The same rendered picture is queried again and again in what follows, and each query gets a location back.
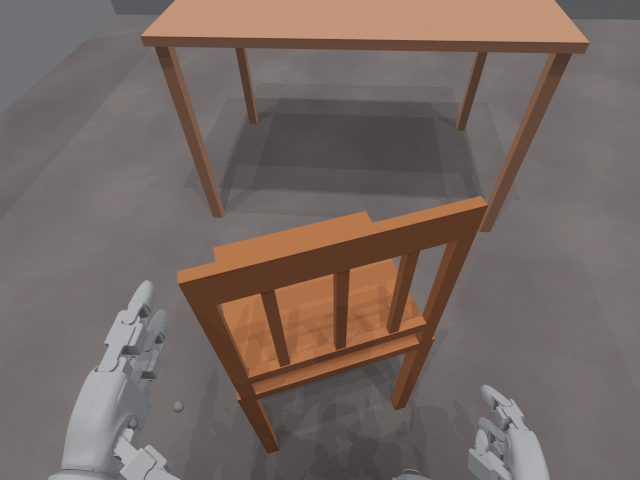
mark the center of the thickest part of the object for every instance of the right robot hand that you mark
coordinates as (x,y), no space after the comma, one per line
(516,455)

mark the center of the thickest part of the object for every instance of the left robot hand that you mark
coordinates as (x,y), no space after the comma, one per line
(116,391)

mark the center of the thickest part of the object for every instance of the chair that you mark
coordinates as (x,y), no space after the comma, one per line
(308,303)

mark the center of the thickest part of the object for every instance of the table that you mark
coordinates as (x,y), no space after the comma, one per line
(481,26)

